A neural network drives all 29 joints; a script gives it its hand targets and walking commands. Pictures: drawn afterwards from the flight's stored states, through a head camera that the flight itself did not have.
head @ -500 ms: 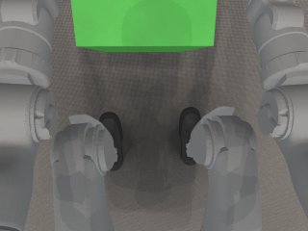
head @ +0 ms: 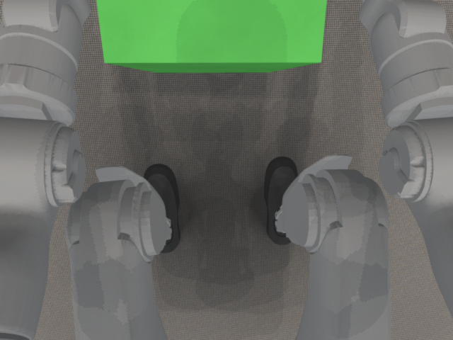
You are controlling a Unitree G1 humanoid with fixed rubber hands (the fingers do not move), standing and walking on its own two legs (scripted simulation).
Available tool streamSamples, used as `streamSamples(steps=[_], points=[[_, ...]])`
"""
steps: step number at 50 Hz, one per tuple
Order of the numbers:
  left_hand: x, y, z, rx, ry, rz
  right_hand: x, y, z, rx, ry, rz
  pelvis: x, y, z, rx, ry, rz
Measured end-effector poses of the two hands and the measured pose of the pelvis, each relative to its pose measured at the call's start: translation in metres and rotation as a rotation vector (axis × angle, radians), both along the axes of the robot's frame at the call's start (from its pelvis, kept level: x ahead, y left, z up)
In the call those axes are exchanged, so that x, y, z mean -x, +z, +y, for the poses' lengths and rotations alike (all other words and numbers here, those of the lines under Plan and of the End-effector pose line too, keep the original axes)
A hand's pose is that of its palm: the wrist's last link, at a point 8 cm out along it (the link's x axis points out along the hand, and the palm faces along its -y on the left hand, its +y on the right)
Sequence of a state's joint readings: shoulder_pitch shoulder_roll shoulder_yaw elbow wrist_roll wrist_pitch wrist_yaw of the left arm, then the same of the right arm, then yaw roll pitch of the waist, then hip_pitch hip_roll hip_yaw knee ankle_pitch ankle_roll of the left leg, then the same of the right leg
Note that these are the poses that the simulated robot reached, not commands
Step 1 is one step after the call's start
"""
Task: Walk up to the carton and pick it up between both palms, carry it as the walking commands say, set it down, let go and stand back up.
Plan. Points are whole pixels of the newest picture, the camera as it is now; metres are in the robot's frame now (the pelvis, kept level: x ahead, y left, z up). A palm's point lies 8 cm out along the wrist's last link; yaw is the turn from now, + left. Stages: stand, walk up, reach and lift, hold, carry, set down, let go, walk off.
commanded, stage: reach and lift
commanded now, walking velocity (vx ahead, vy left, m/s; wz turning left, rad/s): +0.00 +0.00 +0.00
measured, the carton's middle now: out of the picture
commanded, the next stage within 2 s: none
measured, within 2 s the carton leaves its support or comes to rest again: leaves its support in 1.22 s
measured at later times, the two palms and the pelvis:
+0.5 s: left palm out of the picture +0.57 +0.16 -0.16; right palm out of the picture +0.56 -0.16 -0.17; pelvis +0.00 +0.00 +0.01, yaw +1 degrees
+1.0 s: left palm out of the picture +0.57 +0.16 -0.16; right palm out of the picture +0.56 -0.16 -0.17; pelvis +0.00 +0.01 -0.01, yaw +1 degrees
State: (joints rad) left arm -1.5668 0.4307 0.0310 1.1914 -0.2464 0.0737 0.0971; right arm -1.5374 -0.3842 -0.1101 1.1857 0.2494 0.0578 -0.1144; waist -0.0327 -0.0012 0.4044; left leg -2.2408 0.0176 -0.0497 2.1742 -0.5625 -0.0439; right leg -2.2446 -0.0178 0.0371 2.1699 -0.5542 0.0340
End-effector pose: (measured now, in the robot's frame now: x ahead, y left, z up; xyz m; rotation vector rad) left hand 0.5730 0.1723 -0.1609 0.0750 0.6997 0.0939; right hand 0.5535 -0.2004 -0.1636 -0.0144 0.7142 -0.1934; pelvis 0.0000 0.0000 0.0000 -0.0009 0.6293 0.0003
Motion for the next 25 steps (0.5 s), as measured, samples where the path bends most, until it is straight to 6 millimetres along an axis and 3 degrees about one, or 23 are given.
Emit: streamSamples(steps=[9,20,25], points=[[0.002,-0.001,-0.013,0.012,-0.018,0.005,0.000,0.001,0.013,-0.013,0.020,-0.002,0.002,0.004,0.001,0.000,0.000,-0.004],[0.002,0.000,-0.014,0.006,-0.013,0.006,-0.003,-0.003,0.043,-0.043,0.073,-0.010,0.003,0.006,0.001,-0.002,0.010,-0.013],[0.001,0.000,-0.014,0.001,-0.019,0.009,-0.002,-0.003,0.045,-0.030,0.069,-0.013,0.003,0.007,0.001,0.002,0.018,-0.019]])
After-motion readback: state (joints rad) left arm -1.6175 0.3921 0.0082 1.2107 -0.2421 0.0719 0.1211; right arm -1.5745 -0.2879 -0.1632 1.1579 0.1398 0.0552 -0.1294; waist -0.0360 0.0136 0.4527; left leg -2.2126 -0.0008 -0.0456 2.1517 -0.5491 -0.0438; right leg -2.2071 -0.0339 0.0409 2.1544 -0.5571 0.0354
